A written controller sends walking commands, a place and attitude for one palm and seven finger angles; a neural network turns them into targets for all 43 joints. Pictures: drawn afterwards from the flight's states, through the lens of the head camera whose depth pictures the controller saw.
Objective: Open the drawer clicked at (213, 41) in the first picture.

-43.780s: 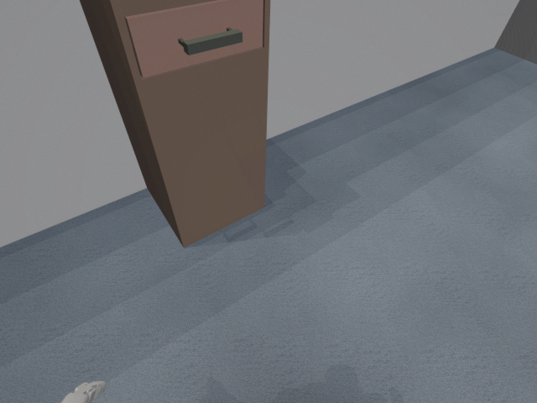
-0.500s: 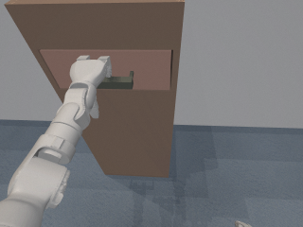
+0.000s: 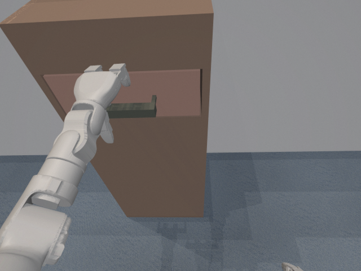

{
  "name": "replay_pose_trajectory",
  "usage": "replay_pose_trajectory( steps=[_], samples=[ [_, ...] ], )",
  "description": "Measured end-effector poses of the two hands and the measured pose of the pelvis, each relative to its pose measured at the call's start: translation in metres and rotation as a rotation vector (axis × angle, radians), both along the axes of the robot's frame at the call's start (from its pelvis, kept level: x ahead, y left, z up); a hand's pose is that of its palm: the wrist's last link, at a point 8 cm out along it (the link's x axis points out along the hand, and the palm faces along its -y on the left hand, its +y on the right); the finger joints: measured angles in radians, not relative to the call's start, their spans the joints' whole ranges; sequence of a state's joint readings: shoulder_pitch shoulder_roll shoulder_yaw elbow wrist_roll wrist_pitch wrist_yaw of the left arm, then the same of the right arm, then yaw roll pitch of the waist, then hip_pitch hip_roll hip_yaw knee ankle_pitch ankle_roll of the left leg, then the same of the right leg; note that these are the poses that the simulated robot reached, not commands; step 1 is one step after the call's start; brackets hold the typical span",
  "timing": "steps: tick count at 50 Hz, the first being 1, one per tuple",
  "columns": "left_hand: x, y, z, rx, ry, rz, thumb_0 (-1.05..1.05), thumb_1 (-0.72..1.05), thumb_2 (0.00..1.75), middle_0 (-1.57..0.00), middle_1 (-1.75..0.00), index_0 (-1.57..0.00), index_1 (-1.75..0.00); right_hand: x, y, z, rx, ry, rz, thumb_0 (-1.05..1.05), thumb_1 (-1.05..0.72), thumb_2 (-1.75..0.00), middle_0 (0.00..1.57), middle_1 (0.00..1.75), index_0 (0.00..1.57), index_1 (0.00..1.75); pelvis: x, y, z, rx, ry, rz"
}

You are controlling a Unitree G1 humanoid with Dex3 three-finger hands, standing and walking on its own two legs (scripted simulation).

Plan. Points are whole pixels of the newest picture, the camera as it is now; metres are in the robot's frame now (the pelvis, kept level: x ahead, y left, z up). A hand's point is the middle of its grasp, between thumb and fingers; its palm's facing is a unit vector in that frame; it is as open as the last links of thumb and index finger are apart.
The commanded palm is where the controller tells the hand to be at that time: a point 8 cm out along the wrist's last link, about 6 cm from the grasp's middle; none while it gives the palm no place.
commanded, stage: lift the hand off the handle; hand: left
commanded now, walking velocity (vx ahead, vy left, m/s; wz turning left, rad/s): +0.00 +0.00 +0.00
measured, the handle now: (125, 104) +0.49 +0.17 +0.11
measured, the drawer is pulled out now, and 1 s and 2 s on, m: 0.00 0.00 0.00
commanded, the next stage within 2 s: draw the hand back to the body in 0.78 s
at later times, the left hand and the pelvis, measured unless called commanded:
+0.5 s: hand (98, 79) +0.43 +0.18 +0.23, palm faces +0.14 -0.05 -0.99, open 13.9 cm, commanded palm +0.40 +0.19 +0.29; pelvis +0.02 +0.00 +0.01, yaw +2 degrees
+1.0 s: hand (97, 76) +0.42 +0.17 +0.24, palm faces +0.10 -0.06 -0.99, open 13.9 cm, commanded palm +0.37 +0.20 +0.31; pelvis +0.01 +0.00 +0.01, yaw +1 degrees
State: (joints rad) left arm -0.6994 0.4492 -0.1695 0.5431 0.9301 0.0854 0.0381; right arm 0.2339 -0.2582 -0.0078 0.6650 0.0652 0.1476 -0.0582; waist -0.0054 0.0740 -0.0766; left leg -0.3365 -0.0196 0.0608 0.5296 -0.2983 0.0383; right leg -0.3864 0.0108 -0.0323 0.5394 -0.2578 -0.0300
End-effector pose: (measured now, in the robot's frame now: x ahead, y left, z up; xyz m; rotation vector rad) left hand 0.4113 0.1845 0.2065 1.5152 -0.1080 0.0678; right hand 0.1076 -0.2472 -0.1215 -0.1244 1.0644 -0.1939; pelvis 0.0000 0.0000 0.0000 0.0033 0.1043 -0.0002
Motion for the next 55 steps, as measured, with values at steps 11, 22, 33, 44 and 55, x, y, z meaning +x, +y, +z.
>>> replay_pose_trajectory(
  steps=[11, 22, 33, 44, 55],
  samples=[
    [-0.003, 0.009, 0.030, -0.006, 0.034, 0.108, 0.00, -0.49, 0.30, -0.32, -1.20, -0.31, -1.20, 0.074, 0.020, 0.018, 0.049, -0.114, 0.098, 0.01, -0.91, -0.90, 0.20, 0.30, 0.20, 0.30, 0.015, 0.004, 0.004, -0.001, -0.027, 0.018],
    [-0.011, -0.005, 0.060, 0.004, -0.007, 0.009, 0.00, -0.49, 0.30, -0.33, -1.20, -0.32, -1.20, 0.118, 0.036, 0.034, 0.056, -0.198, 0.186, 0.01, -0.91, -0.90, 0.20, 0.30, 0.20, 0.30, 0.021, 0.003, 0.006, -0.001, -0.044, 0.038],
    [0.003, 0.007, 0.092, 0.010, 0.013, 0.131, 0.00, -0.49, 0.30, -0.32, -1.20, -0.31, -1.20, 0.097, 0.039, 0.020, 0.095, -0.121, 0.189, 0.01, -0.91, -0.90, 0.20, 0.30, 0.20, 0.30, 0.017, 0.000, 0.007, 0.004, -0.036, 0.039],
    [0.001, -0.009, 0.088, 0.008, 0.073, 0.030, 0.00, -0.49, 0.30, -0.32, -1.20, -0.31, -1.20, 0.066, 0.018, 0.015, 0.059, -0.074, 0.145, 0.01, -0.91, -0.90, 0.20, 0.30, 0.20, 0.30, 0.011, 0.000, 0.006, 0.006, -0.044, 0.034],
    [-0.039, 0.020, 0.090, -0.020, -0.056, 0.045, 0.00, -0.49, 0.30, -0.32, -1.20, -0.32, -1.20, 0.064, 0.014, 0.019, 0.069, -0.114, 0.144, 0.01, -0.91, -0.90, 0.19, 0.30, 0.19, 0.30, 0.004, -0.001, 0.006, 0.007, -0.061, 0.010]
  ],
)
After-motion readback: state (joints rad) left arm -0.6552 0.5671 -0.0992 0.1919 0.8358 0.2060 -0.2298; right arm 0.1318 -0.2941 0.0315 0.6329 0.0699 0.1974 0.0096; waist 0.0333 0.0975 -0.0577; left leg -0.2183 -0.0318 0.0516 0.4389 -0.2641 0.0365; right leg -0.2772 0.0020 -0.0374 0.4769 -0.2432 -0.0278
